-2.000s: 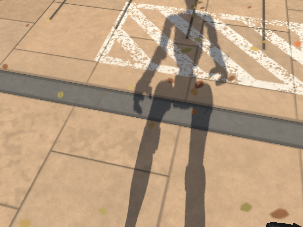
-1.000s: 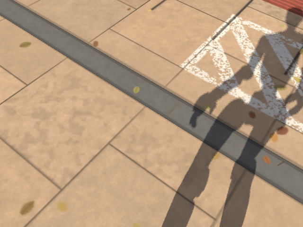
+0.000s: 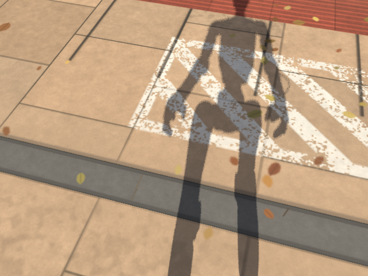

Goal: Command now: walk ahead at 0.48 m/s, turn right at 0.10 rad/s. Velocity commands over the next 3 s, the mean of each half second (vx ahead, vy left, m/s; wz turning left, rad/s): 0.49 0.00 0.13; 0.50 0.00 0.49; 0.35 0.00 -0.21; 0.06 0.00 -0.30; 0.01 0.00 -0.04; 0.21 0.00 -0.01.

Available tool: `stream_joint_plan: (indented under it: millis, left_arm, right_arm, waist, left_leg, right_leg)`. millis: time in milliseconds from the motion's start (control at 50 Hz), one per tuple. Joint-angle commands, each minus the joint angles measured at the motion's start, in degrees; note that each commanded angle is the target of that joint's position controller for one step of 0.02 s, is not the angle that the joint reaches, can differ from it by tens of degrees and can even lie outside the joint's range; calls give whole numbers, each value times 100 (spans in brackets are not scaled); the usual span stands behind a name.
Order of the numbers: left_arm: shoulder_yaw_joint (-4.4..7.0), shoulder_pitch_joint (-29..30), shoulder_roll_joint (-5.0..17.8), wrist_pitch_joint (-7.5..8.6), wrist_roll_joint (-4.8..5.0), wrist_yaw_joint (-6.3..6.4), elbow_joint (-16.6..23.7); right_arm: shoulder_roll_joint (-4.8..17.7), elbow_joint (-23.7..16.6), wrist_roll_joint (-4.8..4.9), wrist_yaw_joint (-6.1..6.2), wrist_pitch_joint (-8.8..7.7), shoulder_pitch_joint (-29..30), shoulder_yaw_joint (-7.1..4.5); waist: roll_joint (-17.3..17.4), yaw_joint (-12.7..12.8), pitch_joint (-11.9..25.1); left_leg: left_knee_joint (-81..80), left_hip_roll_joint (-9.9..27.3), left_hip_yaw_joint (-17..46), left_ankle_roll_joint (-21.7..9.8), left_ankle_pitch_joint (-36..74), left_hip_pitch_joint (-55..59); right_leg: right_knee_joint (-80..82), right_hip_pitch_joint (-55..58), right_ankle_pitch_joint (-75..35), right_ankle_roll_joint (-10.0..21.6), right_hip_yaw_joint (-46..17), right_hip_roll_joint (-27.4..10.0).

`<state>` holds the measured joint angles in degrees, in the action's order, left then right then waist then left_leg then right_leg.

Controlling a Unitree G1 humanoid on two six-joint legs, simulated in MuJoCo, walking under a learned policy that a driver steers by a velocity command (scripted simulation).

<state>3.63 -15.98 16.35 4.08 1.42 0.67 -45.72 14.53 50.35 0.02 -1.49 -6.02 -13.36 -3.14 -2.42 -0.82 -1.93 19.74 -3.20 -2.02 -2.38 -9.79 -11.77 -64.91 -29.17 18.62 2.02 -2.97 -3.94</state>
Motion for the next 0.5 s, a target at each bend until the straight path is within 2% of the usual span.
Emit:
stream_joint_plan:
  millis: [20, 60, 100, 160, 200, 220, 240, 260, 280, 300, 320, 340, 360, 380, 400, 420, 460, 500]
  left_arm:
    - [12, 75, 144, 36, -58, -22, 492]
    - [-57, 510, 97, 61, -126, -56, 649]
    - [-104, 933, 76, 92, -102, -118, 755]
    - [-89, 1418, 240, 98, -36, -191, 953]
    - [-51, 1600, 379, 109, -44, -222, 1072]
    - [-18, 1547, 454, 117, -45, -230, 1096]
    - [39, 1276, 557, 132, -64, -232, 1057]
    - [161, 593, 753, 136, -81, -207, 869]
    - [300, -408, 1081, 123, -118, -147, 660]
    - [439, -1016, 1709, 71, -256, -107, 594]
    - [322, -1159, 1292, 65, -227, -141, 570]
    - [200, -758, 941, 84, -195, -143, 587]
    - [132, -321, 766, 103, -169, -141, 635]
    - [81, 47, 581, 128, -179, -156, 629]
    - [54, 270, 461, 186, -203, -160, 621]
    - [59, 395, 411, 236, -221, -166, 582]
    - [89, 461, 433, 320, -226, -149, 476]
    - [126, 386, 500, 345, -248, -102, 363]
  right_arm:
    - [733, -244, 58, 48, -99, 164, -125]
    - [903, -216, 84, 84, -72, 134, -156]
    - [1016, -174, 120, 92, -41, 5, -171]
    - [1145, -9, 202, 95, -3, -403, -181]
    - [1191, 83, 228, 97, 71, -577, -194]
    - [1233, 116, 218, 105, 117, -616, -199]
    - [1319, 103, 202, 114, 160, -554, -214]
    - [1256, 91, 170, 117, 193, -528, -178]
    - [991, -16, 73, 122, 202, -504, -66]
    - [293, -145, 56, 108, 128, -1198, 137]
    - [505, -51, 160, 97, 49, -1220, 102]
    - [1023, -160, 327, 88, 35, -764, -61]
    - [1032, -270, 325, 106, 43, -385, -69]
    - [963, -292, 232, 129, 81, -225, -85]
    - [886, -254, 195, 141, 163, -317, -123]
    - [768, -214, 201, 135, 250, -429, -115]
    - [574, -235, 206, 134, 374, -415, -105]
    - [539, -353, 179, 137, 432, -168, -118]
  waist:
    - [661, 131, -49]
    - [596, 44, -141]
    - [601, -93, -151]
    - [606, -237, -186]
    - [561, -216, -226]
    - [574, -128, -193]
    - [603, 79, -41]
    - [544, 450, 365]
    - [355, 891, 1089]
    - [-1057, 741, 2111]
    - [-1368, 811, 2510]
    - [-888, 762, 1577]
    - [-597, 611, 1014]
    - [-354, 431, 639]
    - [-454, 233, 468]
    - [-461, 123, 406]
    - [-291, 12, 242]
    - [-145, 14, 71]
  left_leg:
    - [-1324, 1637, 1436, -1236, 786, 248]
    - [-1384, 1478, 1033, -1146, 963, 79]
    - [-1336, 1292, 685, -973, 1073, -61]
    - [-1231, 1489, 726, -853, 939, 295]
    - [-984, 1683, 836, -753, 1033, 687]
    - [-791, 1743, 908, -697, 1237, 847]
    - [-402, 1705, 892, -623, 1785, 901]
    - [463, 1456, 726, -492, 2456, 770]
    - [1881, 1120, 511, -277, 2010, 30]
    - [4265, 260, 89, 172, -244, -2044]
    - [5212, 113, 898, 146, -2271, -2651]
    - [5615, 410, 995, 65, -1989, -3130]
    - [5484, 705, 819, 24, -1489, -3129]
    - [5172, 892, 774, 34, -1089, -2928]
    - [4918, 1059, 823, 46, -786, -2596]
    - [4840, 1104, 815, 72, -599, -2314]
    - [4694, 1102, 822, 137, -328, -2306]
    - [4321, 1089, 921, 192, 90, -2627]
  right_leg:
    - [696, -808, -309, -132, -110, -438]
    - [1609, -675, -1031, -209, 33, -407]
    - [2471, -266, -1778, -217, 212, -229]
    - [3064, -79, -2189, -148, 209, -98]
    - [3329, -58, -1917, -27, 157, -40]
    - [3427, 91, -1730, 25, 164, 11]
    - [3544, 533, -1578, 90, 267, 136]
    - [3645, 1489, -1467, 211, 392, 283]
    - [3455, 2995, -1479, 426, 28, -154]
    - [3774, 5128, -413, 1198, -2352, -1755]
    - [4679, 5097, 190, 1375, -3857, -2069]
    - [4757, 4440, 411, 1114, -3065, -1904]
    - [4867, 3662, 59, 978, -2267, -1704]
    - [5065, 2987, -376, 897, -1673, -1462]
    - [5278, 2532, -719, 812, -1187, -1285]
    - [5464, 2249, -927, 798, -887, -1186]
    - [5701, 2041, -1456, 843, -355, -1155]
    - [5797, 2132, -1834, 860, 55, -1147]
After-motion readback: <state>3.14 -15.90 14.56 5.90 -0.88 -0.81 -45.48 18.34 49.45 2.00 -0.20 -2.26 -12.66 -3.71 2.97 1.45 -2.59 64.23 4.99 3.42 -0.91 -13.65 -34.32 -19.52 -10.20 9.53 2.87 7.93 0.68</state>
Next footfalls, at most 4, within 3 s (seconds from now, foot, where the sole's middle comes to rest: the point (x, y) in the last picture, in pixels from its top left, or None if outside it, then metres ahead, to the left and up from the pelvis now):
0.28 right None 0.35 -0.16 -0.78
0.82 left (156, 242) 0.59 0.12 -0.78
1.34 right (177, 160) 0.96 0.05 -0.78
1.78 left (124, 169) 0.92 0.27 -0.78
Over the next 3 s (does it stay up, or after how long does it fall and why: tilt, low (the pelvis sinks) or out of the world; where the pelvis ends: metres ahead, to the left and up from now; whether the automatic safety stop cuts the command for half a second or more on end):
stays up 0.95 0.17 0.00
